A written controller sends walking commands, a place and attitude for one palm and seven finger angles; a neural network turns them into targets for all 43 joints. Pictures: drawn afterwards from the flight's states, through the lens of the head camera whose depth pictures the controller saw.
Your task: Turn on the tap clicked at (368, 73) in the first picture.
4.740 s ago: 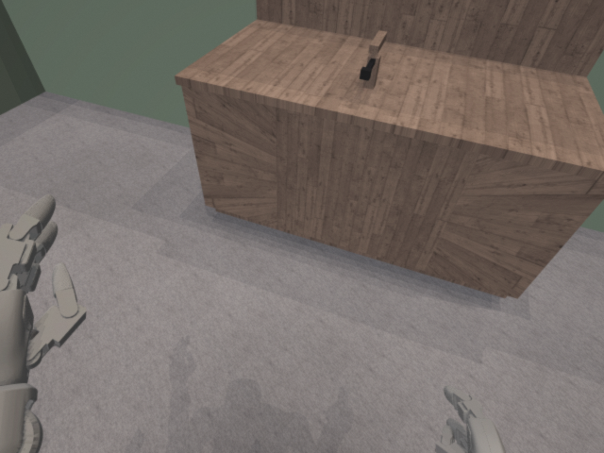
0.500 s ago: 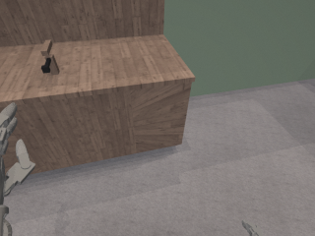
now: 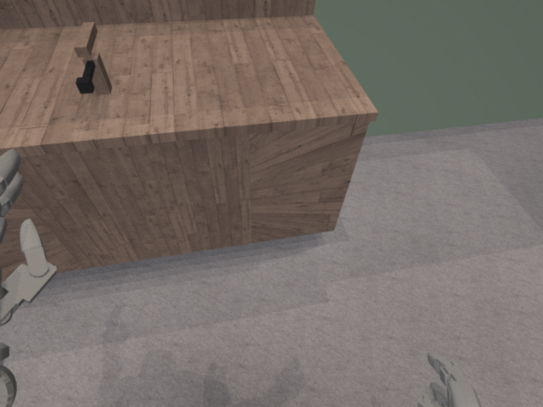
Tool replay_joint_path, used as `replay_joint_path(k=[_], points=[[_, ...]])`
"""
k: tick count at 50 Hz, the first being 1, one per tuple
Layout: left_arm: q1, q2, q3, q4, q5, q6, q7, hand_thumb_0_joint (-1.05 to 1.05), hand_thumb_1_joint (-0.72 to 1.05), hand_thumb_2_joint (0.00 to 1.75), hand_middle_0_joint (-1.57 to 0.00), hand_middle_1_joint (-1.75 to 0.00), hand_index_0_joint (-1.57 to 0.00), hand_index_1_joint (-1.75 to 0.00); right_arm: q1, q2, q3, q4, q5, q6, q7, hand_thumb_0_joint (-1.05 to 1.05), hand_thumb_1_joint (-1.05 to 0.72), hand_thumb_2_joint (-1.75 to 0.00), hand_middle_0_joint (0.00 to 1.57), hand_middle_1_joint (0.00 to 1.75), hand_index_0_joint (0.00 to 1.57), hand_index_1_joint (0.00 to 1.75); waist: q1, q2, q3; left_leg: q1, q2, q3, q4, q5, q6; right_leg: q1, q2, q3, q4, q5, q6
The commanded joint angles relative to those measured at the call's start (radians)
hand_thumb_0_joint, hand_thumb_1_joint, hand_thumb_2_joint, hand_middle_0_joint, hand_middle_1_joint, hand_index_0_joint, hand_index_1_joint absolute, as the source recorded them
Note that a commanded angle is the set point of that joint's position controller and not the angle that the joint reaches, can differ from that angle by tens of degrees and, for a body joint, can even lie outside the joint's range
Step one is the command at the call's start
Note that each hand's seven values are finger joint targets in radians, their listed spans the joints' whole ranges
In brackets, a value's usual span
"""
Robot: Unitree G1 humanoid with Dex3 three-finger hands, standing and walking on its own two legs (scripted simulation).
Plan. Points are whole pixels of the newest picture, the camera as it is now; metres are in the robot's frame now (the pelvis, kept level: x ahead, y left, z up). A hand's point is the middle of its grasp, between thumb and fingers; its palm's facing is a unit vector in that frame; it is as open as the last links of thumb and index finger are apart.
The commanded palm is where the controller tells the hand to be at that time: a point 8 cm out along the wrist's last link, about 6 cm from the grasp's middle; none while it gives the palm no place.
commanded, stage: take the last steps up to it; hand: left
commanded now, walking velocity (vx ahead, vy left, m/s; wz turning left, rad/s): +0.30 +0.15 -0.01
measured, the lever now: (85, 85) +0.75 +0.50 +0.03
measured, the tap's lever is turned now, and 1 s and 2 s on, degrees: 0 0 0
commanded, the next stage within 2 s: come to a stop and stand still in 1.30 s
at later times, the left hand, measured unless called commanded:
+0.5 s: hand (64, 187) +0.32 +0.29 +0.16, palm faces +0.39 -0.80 -0.45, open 7.4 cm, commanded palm +0.27 +0.33 +0.19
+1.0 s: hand (53, 111) +0.44 +0.34 +0.19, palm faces +0.33 -0.80 -0.51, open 7.4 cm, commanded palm +0.39 +0.40 +0.19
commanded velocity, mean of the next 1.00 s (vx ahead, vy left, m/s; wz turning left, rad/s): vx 0.26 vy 0.12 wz -0.03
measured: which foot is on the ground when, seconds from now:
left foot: down 0.00-0.28, up 0.30-0.64, down 0.66-1.00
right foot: up 0.00-0.26, down 0.28-0.66, up 0.68-0.96, down 0.98-1.00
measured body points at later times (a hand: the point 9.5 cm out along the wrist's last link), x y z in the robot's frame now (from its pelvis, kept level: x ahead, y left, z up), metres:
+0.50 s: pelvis +0.11 +0.04 +0.01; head +0.14 +0.03 +0.46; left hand +0.30 +0.33 +0.19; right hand +0.26 -0.20 -0.10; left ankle +0.14 +0.21 -0.65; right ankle +0.11 -0.06 -0.73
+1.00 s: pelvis +0.22 +0.12 +0.00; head +0.24 +0.10 +0.45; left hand +0.41 +0.38 +0.22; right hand +0.37 -0.08 -0.11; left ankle +0.22 +0.24 -0.73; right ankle +0.26 +0.05 -0.73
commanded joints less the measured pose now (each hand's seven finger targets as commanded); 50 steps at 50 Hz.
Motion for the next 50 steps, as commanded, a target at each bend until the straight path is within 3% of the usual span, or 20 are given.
replay_joint_path(k=[1, 5, 8, 12, 13, 14, 15, 16, 18, 22, 27, 30, 32, 33, 34, 36, 39, 48, 49, 50], points=[[-0.124, 0.206, 0.116, -0.224, 0.012, -0.071, 0.011, 0.0, 0.9, 0.9, -0.2, -0.3, -0.2, -0.3, -0.08, -0.075, -0.001, -0.144, -0.006, -0.068, 0.0, 0.0, -0.9, -0.9, 0.2, 0.3, 0.2, 0.3, -0.033, 0.369, -0.157, 0.321, 0.331, -0.472, -0.228, 0.333, 0.242, -0.399, 0.064, 0.018, 0.487, -0.207, -0.031], [-0.04, 0.144, 0.09, -0.287, -0.004, -0.065, 0.002, 0.0, 0.9, 0.9, -0.2, -0.3, -0.2, -0.3, -0.071, -0.073, -0.005, -0.131, 0.015, -0.093, 0.023, 0.0, -0.9, -0.9, 0.2, 0.3, 0.2, 0.3, -0.017, 0.297, -0.142, 0.244, 0.223, -0.228, -0.19, 0.321, 0.18, -0.327, 0.061, -0.028, 0.272, -0.065, -0.023], [0.025, 0.163, 0.112, -0.257, -0.01, -0.051, 0.0, 0.0, 0.9, 0.9, -0.2, -0.3, -0.2, -0.3, -0.077, -0.07, 0.011, -0.133, 0.009, -0.096, 0.028, 0.0, -0.9, -0.9, 0.2, 0.3, 0.2, 0.3, -0.018, 0.308, -0.147, 0.174, 0.197, -0.16, -0.2, 0.324, 0.145, -0.188, 0.097, -0.09, 0.092, 0.033, -0.021], [0.036, 0.178, 0.151, -0.137, -0.019, -0.022, -0.006, 0.0, 0.9, 0.9, -0.2, -0.3, -0.2, -0.3, -0.088, -0.069, 0.014, -0.128, 0.008, -0.061, 0.013, 0.0, -0.9, -0.9, 0.2, 0.3, 0.2, 0.3, 0.0, 0.139, -0.201, 0.055, 0.178, -0.112, 0.029, 0.309, 0.097, 0.116, 0.121, -0.104, -0.214, 0.176, -0.039], [0.039, 0.169, 0.139, -0.101, -0.014, -0.016, -0.01, 0.0, 0.9, 0.9, -0.2, -0.3, -0.2, -0.3, -0.088, -0.06, 0.013, -0.125, 0.013, -0.049, 0.014, 0.0, -0.9, -0.9, 0.2, 0.3, 0.2, 0.3, 0.001, 0.025, -0.23, -0.048, 0.127, -0.056, 0.209, 0.218, 0.073, 0.235, 0.028, 0.015, -0.259, 0.232, -0.082], [0.008, 0.2, 0.153, -0.084, -0.007, -0.015, -0.013, 0.0, 0.9, 0.9, -0.2, -0.3, -0.2, -0.3, -0.102, -0.048, 0.013, -0.142, 0.008, -0.038, 0.017, 0.0, -0.9, -0.9, 0.2, 0.3, 0.2, 0.3, -0.003, -0.212, -0.216, -0.294, 0.007, -0.004, 0.467, -0.083, 0.025, 0.355, -0.185, 0.395, -0.317, 0.318, -0.179], [-0.009, 0.214, 0.189, -0.045, -0.022, -0.019, -0.013, 0.0, 0.9, 0.9, -0.2, -0.3, -0.2, -0.3, -0.12, -0.064, 0.009, -0.155, 0.003, -0.037, 0.025, 0.0, -0.9, -0.9, 0.2, 0.3, 0.2, 0.3, 0.001, -0.257, -0.18, -0.453, -0.027, -0.114, 0.68, -0.278, -0.001, 0.351, -0.344, 0.651, -0.395, 0.327, -0.254], [-0.064, 0.177, 0.167, -0.046, -0.024, -0.027, -0.022, 0.0, 0.9, 0.9, -0.2, -0.3, -0.2, -0.3, -0.102, -0.069, -0.002, -0.131, 0.003, -0.038, 0.031, 0.0, -0.9, -0.9, 0.2, 0.3, 0.2, 0.3, -0.014, -0.183, -0.14, -0.447, 0.016, -0.216, 0.734, -0.203, -0.012, 0.263, -0.325, 0.609, -0.425, 0.2, -0.24], [-0.056, 0.189, 0.161, -0.05, -0.025, -0.044, -0.034, 0.0, 0.9, 0.9, -0.2, -0.3, -0.2, -0.3, -0.107, -0.071, 0.003, -0.112, 0.006, -0.017, 0.037, 0.0, -0.9, -0.9, 0.2, 0.3, 0.2, 0.3, -0.013, -0.076, -0.089, -0.471, 0.065, -0.225, 0.755, -0.13, -0.03, 0.188, -0.283, 0.469, -0.4, 0.198, -0.239], [-0.124, 0.161, 0.083, -0.145, -0.001, -0.075, -0.028, 0.0, 0.9, 0.9, -0.2, -0.3, -0.2, -0.3, -0.119, -0.064, 0.025, -0.115, 0.0, -0.011, 0.041, 0.0, -0.9, -0.9, 0.2, 0.3, 0.2, 0.3, -0.031, -0.081, -0.084, -0.342, 0.096, -0.155, 0.554, -0.009, -0.031, 0.041, -0.191, 0.108, -0.389, 0.339, -0.168], [-0.062, 0.203, 0.136, -0.257, -0.002, -0.068, 0.006, 0.0, 0.9, 0.9, -0.2, -0.3, -0.2, -0.3, -0.113, -0.048, 0.008, -0.154, -0.008, -0.05, 0.022, 0.0, -0.9, -0.9, 0.2, 0.3, 0.2, 0.3, 0.019, -0.102, -0.135, -0.127, 0.022, 0.006, 0.153, 0.004, -0.012, 0.102, -0.152, 0.082, -0.33, 0.417, -0.165], [-0.046, 0.204, 0.163, -0.282, -0.007, -0.064, 0.02, 0.0, 0.9, 0.9, -0.2, -0.3, -0.2, -0.3, -0.084, -0.044, 0.0, -0.168, -0.006, -0.054, 0.009, 0.0, -0.9, -0.9, 0.2, 0.3, 0.2, 0.3, -0.003, -0.071, -0.188, 0.039, -0.024, 0.056, -0.042, 0.085, -0.016, 0.121, -0.097, 0.034, -0.216, 0.349, -0.127], [-0.071, 0.181, 0.154, -0.29, -0.011, -0.075, 0.018, 0.0, 0.9, 0.9, -0.2, -0.3, -0.2, -0.3, -0.048, -0.077, -0.021, -0.171, 0.007, -0.052, -0.002, 0.0, -0.9, -0.9, 0.2, 0.3, 0.2, 0.3, -0.036, 0.184, -0.232, 0.236, 0.035, -0.038, -0.129, 0.121, 0.007, 0.006, -0.019, -0.02, 0.078, 0.276, -0.073], [-0.059, 0.154, 0.131, -0.282, -0.01, -0.079, 0.015, 0.0, 0.9, 0.9, -0.2, -0.3, -0.2, -0.3, -0.05, -0.109, -0.035, -0.174, 0.01, -0.051, 0.0, 0.0, -0.9, -0.9, 0.2, 0.3, 0.2, 0.3, -0.034, 0.433, -0.217, 0.339, 0.246, -0.337, -0.169, 0.262, 0.082, -0.235, 0.087, -0.075, 0.316, -0.129, -0.025], [-0.084, 0.185, 0.143, -0.266, 0.002, -0.09, 0.017, 0.0, 0.9, 0.9, -0.2, -0.3, -0.2, -0.3, -0.05, -0.096, -0.025, -0.185, 0.006, -0.056, 0.008, 0.0, -0.9, -0.9, 0.2, 0.3, 0.2, 0.3, -0.028, 0.378, -0.208, 0.304, 0.333, -0.495, -0.221, 0.349, 0.164, -0.315, 0.129, -0.01, 0.503, -0.276, -0.038], [-0.074, 0.211, 0.173, -0.161, -0.015, -0.076, 0.006, 0.0, 0.9, 0.9, -0.2, -0.3, -0.2, -0.3, -0.072, -0.08, -0.012, -0.151, 0.007, -0.054, 0.008, 0.0, -0.9, -0.9, 0.2, 0.3, 0.2, 0.3, -0.03, 0.296, -0.181, 0.242, 0.346, -0.446, -0.208, 0.27, 0.232, -0.401, 0.061, 0.039, 0.577, -0.195, -0.031], [-0.043, 0.153, 0.128, -0.246, -0.017, -0.075, -0.012, 0.0, 0.9, 0.9, -0.2, -0.3, -0.2, -0.3, -0.067, -0.075, -0.011, -0.142, 0.018, -0.063, 0.024, 0.0, -0.9, -0.9, 0.2, 0.3, 0.2, 0.3, -0.022, 0.293, -0.179, 0.219, 0.255, -0.254, -0.177, 0.322, 0.186, -0.378, 0.057, 0.006, 0.418, -0.082, -0.021], [-0.023, 0.203, 0.161, -0.183, -0.014, -0.008, -0.002, 0.0, 0.9, 0.9, -0.2, -0.3, -0.2, -0.3, -0.091, -0.064, 0.035, -0.152, 0.009, -0.051, 0.003, 0.0, -0.9, -0.9, 0.2, 0.3, 0.2, 0.3, -0.009, 0.156, -0.196, 0.016, 0.207, -0.118, -0.051, 0.172, 0.084, 0.083, 0.123, -0.067, -0.184, 0.15, -0.035], [-0.043, 0.206, 0.162, -0.153, -0.01, -0.007, -0.001, 0.0, 0.9, 0.9, -0.2, -0.3, -0.2, -0.3, -0.092, -0.053, 0.034, -0.147, 0.009, -0.041, 0.0, 0.0, -0.9, -0.9, 0.2, 0.3, 0.2, 0.3, -0.01, 0.057, -0.196, -0.056, 0.164, -0.089, 0.074, 0.081, 0.064, 0.148, 0.052, 0.044, -0.25, 0.185, -0.067], [-0.058, 0.214, 0.164, -0.117, -0.004, -0.003, -0.001, 0.0, 0.9, 0.9, -0.2, -0.3, -0.2, -0.3, -0.087, -0.04, 0.034, -0.151, 0.007, -0.032, 0.002, 0.0, -0.9, -0.9, 0.2, 0.3, 0.2, 0.3, -0.017, -0.142, -0.186, -0.195, 0.051, -0.016, 0.268, -0.086, 0.021, 0.203, -0.106, 0.329, -0.324, 0.226, -0.144]])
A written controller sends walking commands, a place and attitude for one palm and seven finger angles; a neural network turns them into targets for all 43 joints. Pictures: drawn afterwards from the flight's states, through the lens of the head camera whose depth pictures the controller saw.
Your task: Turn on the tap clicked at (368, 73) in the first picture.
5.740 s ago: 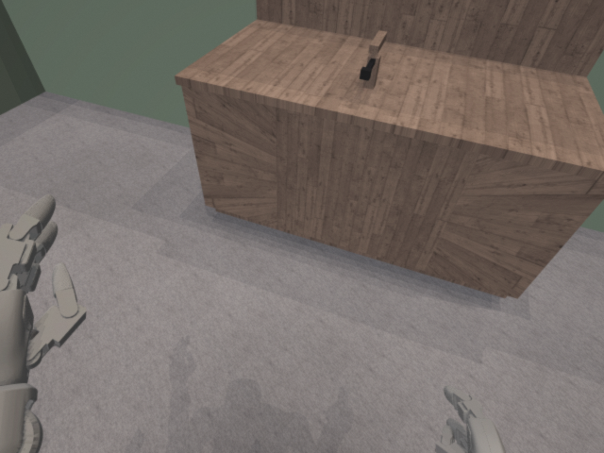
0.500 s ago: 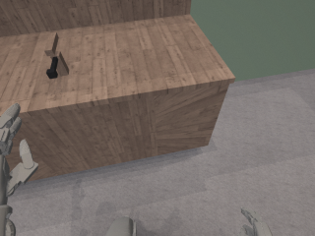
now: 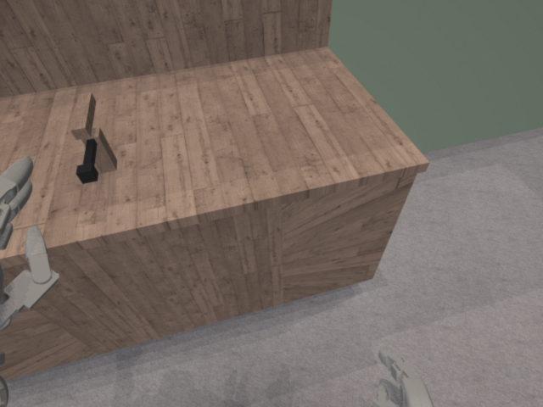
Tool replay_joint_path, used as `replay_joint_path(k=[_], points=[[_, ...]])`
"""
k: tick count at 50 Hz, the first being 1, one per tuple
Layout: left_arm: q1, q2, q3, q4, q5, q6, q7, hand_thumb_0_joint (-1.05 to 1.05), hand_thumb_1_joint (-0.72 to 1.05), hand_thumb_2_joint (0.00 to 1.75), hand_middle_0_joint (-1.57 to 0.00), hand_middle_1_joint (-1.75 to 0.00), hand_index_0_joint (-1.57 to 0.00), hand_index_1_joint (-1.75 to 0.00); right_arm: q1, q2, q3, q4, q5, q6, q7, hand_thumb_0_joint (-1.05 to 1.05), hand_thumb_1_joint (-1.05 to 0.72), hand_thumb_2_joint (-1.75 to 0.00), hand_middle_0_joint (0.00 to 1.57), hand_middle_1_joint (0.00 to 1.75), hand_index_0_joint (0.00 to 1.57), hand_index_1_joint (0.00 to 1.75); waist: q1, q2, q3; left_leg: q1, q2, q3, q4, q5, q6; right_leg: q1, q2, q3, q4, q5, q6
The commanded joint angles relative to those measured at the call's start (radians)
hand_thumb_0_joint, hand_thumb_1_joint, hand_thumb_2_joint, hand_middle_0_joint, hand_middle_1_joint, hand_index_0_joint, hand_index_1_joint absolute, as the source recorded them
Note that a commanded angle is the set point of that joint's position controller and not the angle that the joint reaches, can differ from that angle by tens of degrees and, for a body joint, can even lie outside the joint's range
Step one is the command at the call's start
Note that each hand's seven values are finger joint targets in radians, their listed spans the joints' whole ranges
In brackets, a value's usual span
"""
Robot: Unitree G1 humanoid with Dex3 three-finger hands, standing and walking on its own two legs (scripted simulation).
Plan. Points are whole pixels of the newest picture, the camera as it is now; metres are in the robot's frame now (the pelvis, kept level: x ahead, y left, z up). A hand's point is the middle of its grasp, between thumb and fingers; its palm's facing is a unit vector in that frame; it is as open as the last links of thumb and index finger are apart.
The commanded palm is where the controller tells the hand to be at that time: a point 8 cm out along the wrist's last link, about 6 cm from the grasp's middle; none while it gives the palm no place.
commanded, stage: take the last steps up to it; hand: left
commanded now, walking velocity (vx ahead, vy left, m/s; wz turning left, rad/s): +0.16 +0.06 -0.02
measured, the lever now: (87, 173) +0.52 +0.40 +0.03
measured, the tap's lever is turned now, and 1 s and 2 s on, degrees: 0 0 0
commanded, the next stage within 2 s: come to a stop and stand still in 0.30 s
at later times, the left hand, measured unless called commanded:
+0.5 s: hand (18, 215) +0.28 +0.30 +0.20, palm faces +0.43 -0.82 -0.38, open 7.4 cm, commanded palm +0.21 +0.33 +0.19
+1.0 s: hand (80, 236) +0.28 +0.24 +0.16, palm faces +0.27 -0.84 -0.47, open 7.4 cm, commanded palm +0.22 +0.29 +0.19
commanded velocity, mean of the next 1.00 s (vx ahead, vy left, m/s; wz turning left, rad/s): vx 0.04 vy -0.01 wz -0.02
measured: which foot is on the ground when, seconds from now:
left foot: down 0.00-0.02, up 0.04-0.34, down 0.36-1.00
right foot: down 0.00-0.38, up 0.40-0.66, down 0.68-1.00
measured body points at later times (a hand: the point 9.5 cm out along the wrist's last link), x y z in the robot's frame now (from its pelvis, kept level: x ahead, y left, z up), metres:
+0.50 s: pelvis +0.05 +0.05 +0.01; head +0.06 +0.07 +0.46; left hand +0.25 +0.34 +0.22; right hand +0.21 -0.19 -0.07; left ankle +0.08 +0.17 -0.73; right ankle +0.04 -0.06 -0.68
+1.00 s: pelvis +0.04 +0.02 +0.01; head +0.07 -0.01 +0.46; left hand +0.26 +0.29 +0.19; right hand +0.19 -0.25 -0.08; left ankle +0.08 +0.16 -0.72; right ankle +0.08 -0.05 -0.73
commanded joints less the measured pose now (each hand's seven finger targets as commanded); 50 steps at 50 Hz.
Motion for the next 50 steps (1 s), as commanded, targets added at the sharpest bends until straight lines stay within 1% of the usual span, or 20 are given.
replay_joint_path(k=[1, 3, 5, 8, 12, 16, 17, 19, 21, 24, 27, 33, 36, 37, 38, 39, 40, 43, 46, 50], points=[[-0.128, 0.174, 0.171, -0.057, -0.007, -0.029, 0.029, 0.0, 0.9, 0.9, -0.2, -0.3, -0.2, -0.3, -0.12, -0.156, -0.068, -0.153, 0.001, -0.026, -0.022, 0.0, -0.9, -0.9, 0.2, 0.3, 0.2, 0.3, 0.013, -0.317, -0.118, -0.355, -0.039, -0.069, 0.405, -0.22, -0.008, 0.3, -0.389, 0.668, -0.33, 0.115, -0.175], [-0.18, 0.137, 0.129, -0.04, -0.014, -0.035, 0.016, 0.0, 0.9, 0.9, -0.2, -0.3, -0.2, -0.3, -0.102, -0.18, -0.088, -0.127, 0.007, -0.025, -0.005, 0.0, -0.9, -0.9, 0.2, 0.3, 0.2, 0.3, -0.002, -0.258, -0.071, -0.381, 0.0, -0.193, 0.553, -0.151, -0.024, 0.222, -0.386, 0.627, -0.364, 0.007, -0.185], [-0.131, 0.127, 0.119, -0.025, -0.002, -0.053, 0.017, 0.0, 0.9, 0.9, -0.2, -0.3, -0.2, -0.3, -0.1, -0.16, -0.062, -0.106, 0.001, -0.007, -0.006, 0.0, -0.9, -0.9, 0.2, 0.3, 0.2, 0.3, -0.003, -0.132, -0.076, -0.371, 0.027, -0.189, 0.553, -0.053, -0.033, 0.22, -0.328, 0.415, -0.314, 0.148, -0.165], [-0.17, 0.121, 0.083, -0.098, 0.006, -0.074, 0.02, 0.0, 0.9, 0.9, -0.2, -0.3, -0.2, -0.3, -0.125, -0.16, -0.057, -0.118, 0.0, -0.005, -0.018, 0.0, -0.9, -0.9, 0.2, 0.3, 0.2, 0.3, -0.006, -0.122, -0.107, -0.248, 0.023, -0.128, 0.357, 0.0, -0.026, 0.179, -0.263, 0.219, -0.29, 0.287, -0.12], [-0.101, 0.143, 0.11, -0.191, 0.002, -0.076, 0.037, 0.0, 0.9, 0.9, -0.2, -0.3, -0.2, -0.3, -0.107, -0.163, -0.073, -0.156, -0.011, -0.022, -0.025, 0.0, -0.9, -0.9, 0.2, 0.3, 0.2, 0.3, 0.033, -0.141, -0.145, -0.13, -0.014, -0.053, 0.09, 0.016, -0.01, 0.217, -0.245, 0.219, -0.276, 0.219, -0.132], [-0.099, 0.152, 0.13, -0.222, -0.012, -0.063, 0.052, 0.0, 0.9, 0.9, -0.2, -0.3, -0.2, -0.3, -0.085, -0.17, -0.086, -0.174, -0.008, -0.02, -0.039, 0.0, -0.9, -0.9, 0.2, 0.3, 0.2, 0.3, 0.014, -0.067, -0.155, 0.081, -0.035, -0.038, -0.144, 0.111, -0.008, 0.149, -0.179, 0.199, -0.193, -0.012, -0.078], [-0.121, 0.143, 0.121, -0.219, -0.015, -0.066, 0.05, 0.0, 0.9, 0.9, -0.2, -0.3, -0.2, -0.3, -0.073, -0.184, -0.093, -0.174, -0.003, -0.016, -0.045, 0.0, -0.9, -0.9, 0.2, 0.3, 0.2, 0.3, 0.005, 0.008, -0.14, 0.121, -0.002, -0.083, -0.191, 0.091, 0.003, 0.104, -0.148, 0.185, -0.126, -0.083, -0.057], [-0.156, 0.128, 0.111, -0.233, -0.01, -0.078, 0.046, 0.0, 0.9, 0.9, -0.2, -0.3, -0.2, -0.3, -0.073, -0.211, -0.097, -0.189, 0.006, -0.017, -0.043, 0.0, -0.9, -0.9, 0.2, 0.3, 0.2, 0.3, 0.008, 0.276, -0.107, 0.194, 0.267, -0.459, -0.329, 0.172, 0.128, -0.127, 0.014, 0.063, 0.224, -0.323, 0.014], [-0.169, 0.15, 0.125, -0.138, -0.008, -0.079, 0.035, 0.0, 0.9, 0.9, -0.2, -0.3, -0.2, -0.3, -0.096, -0.179, -0.079, -0.166, -0.009, -0.033, -0.039, 0.0, -0.9, -0.9, 0.2, 0.3, 0.2, 0.3, -0.003, 0.255, -0.05, 0.089, 0.313, -0.51, -0.39, 0.156, 0.178, -0.177, -0.014, 0.128, 0.422, -0.3, 0.014], [-0.169, 0.099, 0.069, -0.172, -0.006, -0.064, 0.022, 0.0, 0.9, 0.9, -0.2, -0.3, -0.2, -0.3, -0.072, -0.188, -0.084, -0.149, -0.005, -0.049, -0.019, 0.0, -0.9, -0.9, 0.2, 0.3, 0.2, 0.3, 0.005, 0.182, -0.092, 0.167, 0.237, -0.305, -0.267, 0.534, 0.132, -0.14, -0.014, 0.116, 0.269, -0.156, 0.035], [-0.1, 0.074, 0.038, -0.187, -0.015, -0.032, 0.008, 0.0, 0.9, 0.9, -0.2, -0.3, -0.2, -0.3, -0.049, -0.191, -0.081, -0.156, -0.005, -0.056, 0.0, 0.0, -0.9, -0.9, 0.2, 0.3, 0.2, 0.3, -0.006, 0.18, -0.139, 0.166, 0.206, -0.229, -0.242, 0.66, 0.09, -0.028, 0.028, 0.078, 0.121, -0.084, 0.039], [-0.103, 0.161, 0.126, -0.209, -0.013, -0.014, 0.024, 0.0, 0.9, 0.9, -0.2, -0.3, -0.2, -0.3, -0.094, -0.173, -0.058, -0.169, -0.008, -0.059, -0.006, 0.0, -0.9, -0.9, 0.2, 0.3, 0.2, 0.3, 0.011, 0.132, -0.159, 0.047, 0.188, -0.182, -0.175, 0.418, 0.033, 0.22, 0.017, 0.09, -0.196, 0.112, 0.038], [-0.12, 0.145, 0.115, -0.165, -0.026, -0.009, 0.028, 0.0, 0.9, 0.9, -0.2, -0.3, -0.2, -0.3, -0.089, -0.137, -0.046, -0.166, -0.003, -0.055, -0.009, 0.0, -0.9, -0.9, 0.2, 0.3, 0.2, 0.3, -0.002, -0.076, -0.184, -0.031, 0.015, -0.101, -0.034, 0.076, -0.04, 0.24, -0.145, 0.306, -0.23, 0.436, -0.036], [-1.09, 0.866, 0.651, -0.267, 0.105, -0.069, 0.006, 0.0, 0.9, 0.9, -0.2, -0.3, -0.2, -0.3, 0.054, -0.199, -0.118, -0.101, -0.066, -0.118, -0.02, 0.0, -0.9, -0.9, 0.2, 0.3, 0.2, 0.3, 0.047, -0.231, -0.016, -0.071, -0.031, -0.005, -0.021, 0.151, -0.047, 0.088, -0.067, 0.254, -0.322, 0.412, 0.01], [-0.901, 0.6, 0.5, 0.061, 0.032, -0.032, -0.026, 0.0, 0.9, 0.9, -0.2, -0.3, -0.2, -0.3, -0.044, -0.172, -0.115, -0.088, -0.01, -0.117, -0.022, 0.0, -0.9, -0.9, 0.2, 0.3, 0.2, 0.3, 0.042, 0.02, -0.143, 0.029, 0.008, -0.129, -0.173, 0.154, -0.019, 0.168, -0.164, 0.283, -0.18, 0.413, -0.102], [-0.613, 0.311, 0.265, 0.121, 0.001, -0.038, -0.036, 0.0, 0.9, 0.9, -0.2, -0.3, -0.2, -0.3, -0.059, -0.162, -0.099, -0.133, -0.017, -0.124, -0.017, 0.0, -0.9, -0.9, 0.2, 0.3, 0.2, 0.3, 0.036, 0.05, -0.195, 0.078, 0.01, -0.128, -0.152, 0.195, -0.006, 0.161, -0.109, 0.309, -0.159, 0.397, -0.059], [-0.369, 0.185, 0.193, 0.315, -0.02, -0.02, -0.049, 0.0, 0.9, 0.9, -0.2, -0.3, -0.2, -0.3, -0.053, -0.173, -0.092, -0.138, 0.0, -0.124, -0.01, 0.0, -0.9, -0.9, 0.2, 0.3, 0.2, 0.3, 0.045, 0.028, -0.171, 0.082, 0.009, -0.115, -0.143, 0.175, -0.004, 0.159, -0.096, 0.289, -0.19, 0.296, -0.015], [-0.12, 0.049, 0.06, 0.165, -0.034, 0.003, -0.083, 0.0, 0.9, 0.9, -0.2, -0.3, -0.2, -0.3, -0.06, -0.177, -0.091, -0.174, 0.03, -0.095, 0.04, 0.0, -0.9, -0.9, 0.2, 0.3, 0.2, 0.3, 0.062, -0.102, -0.212, 0.029, -0.014, -0.091, -0.119, 0.162, 0.026, 0.287, -0.097, 0.256, -0.214, 0.367, 0.087], [-0.051, 0.072, 0.047, 0.01, -0.024, 0.02, -0.07, 0.0, 0.9, 0.9, -0.2, -0.3, -0.2, -0.3, -0.087, -0.177, -0.084, -0.209, 0.034, -0.094, 0.047, 0.0, -0.9, -0.9, 0.2, 0.3, 0.2, 0.3, 0.063, -0.28, -0.176, -0.002, -0.037, -0.095, -0.086, 0.04, 0.031, 0.24, -0.101, 0.268, -0.316, 0.211, 0.121], [-0.134, 0.185, 0.162, -0.079, -0.018, 0.006, -0.031, 0.0, 0.9, 0.9, -0.2, -0.3, -0.2, -0.3, -0.106, -0.183, -0.072, -0.208, 0.015, -0.101, 0.013, 0.0, -0.9, -0.9, 0.2, 0.3, 0.2, 0.3, 0.048, -0.224, -0.146, 0.012, -0.065, -0.132, -0.046, 0.048, 0.015, 0.123, -0.123, 0.314, -0.37, -0.061, 0.045]])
